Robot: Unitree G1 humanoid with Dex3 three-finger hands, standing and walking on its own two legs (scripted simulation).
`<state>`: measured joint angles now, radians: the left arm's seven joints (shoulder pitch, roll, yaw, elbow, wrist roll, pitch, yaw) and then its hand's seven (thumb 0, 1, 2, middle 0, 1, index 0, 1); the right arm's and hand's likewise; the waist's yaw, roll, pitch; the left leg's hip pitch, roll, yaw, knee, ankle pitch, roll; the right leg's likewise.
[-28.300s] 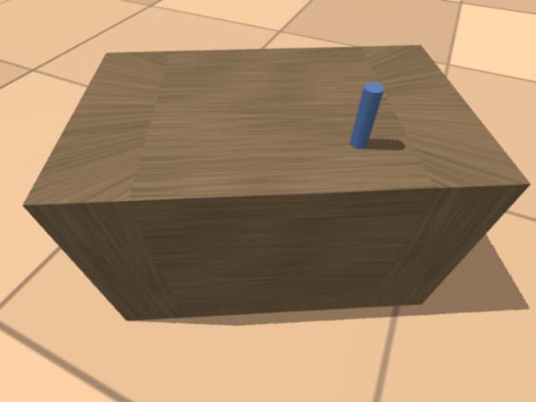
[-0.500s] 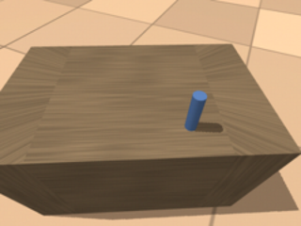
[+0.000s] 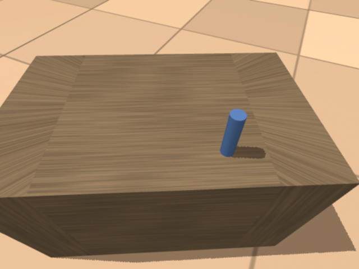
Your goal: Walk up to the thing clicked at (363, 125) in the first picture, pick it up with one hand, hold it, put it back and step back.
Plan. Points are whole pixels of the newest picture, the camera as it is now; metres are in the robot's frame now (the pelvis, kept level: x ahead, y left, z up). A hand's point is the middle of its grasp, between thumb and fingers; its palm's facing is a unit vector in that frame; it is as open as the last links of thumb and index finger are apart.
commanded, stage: stand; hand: right
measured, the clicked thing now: (232, 134) +0.46 -0.14 +0.00
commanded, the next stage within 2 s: step back in 0.24 s
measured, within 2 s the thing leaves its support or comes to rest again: neither
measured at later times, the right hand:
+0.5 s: hand out of the picture +0.06 -0.28 -0.17, palm faces +0.00 +0.93 -0.38, open 7.4 cm
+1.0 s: hand out of the picture -0.05 -0.24 -0.15, palm faces -0.01 +0.90 -0.43, open 7.4 cm
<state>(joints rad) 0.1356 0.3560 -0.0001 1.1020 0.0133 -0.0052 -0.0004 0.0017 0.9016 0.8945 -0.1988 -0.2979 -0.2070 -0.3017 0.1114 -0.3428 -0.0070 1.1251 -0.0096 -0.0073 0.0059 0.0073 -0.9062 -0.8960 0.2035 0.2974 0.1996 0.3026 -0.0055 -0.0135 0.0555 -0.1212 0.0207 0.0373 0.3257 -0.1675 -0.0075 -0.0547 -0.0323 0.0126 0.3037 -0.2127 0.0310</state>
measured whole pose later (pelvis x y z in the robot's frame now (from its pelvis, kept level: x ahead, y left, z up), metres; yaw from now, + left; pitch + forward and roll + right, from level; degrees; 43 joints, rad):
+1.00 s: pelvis -0.14 +0.03 -0.01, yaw -2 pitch -1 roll -2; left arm 0.14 0.40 0.07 0.85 0.02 0.07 0.02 0.00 0.90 0.89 -0.20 -0.30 -0.21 -0.30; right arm 0.13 -0.35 -0.05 0.87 -0.02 0.03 -0.02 0.01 -0.90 -0.90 0.21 0.30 0.20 0.30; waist 0.00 -0.05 0.20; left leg -0.28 0.01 0.03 0.56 -0.26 0.05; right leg -0.38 0.10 0.15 1.04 -0.50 0.02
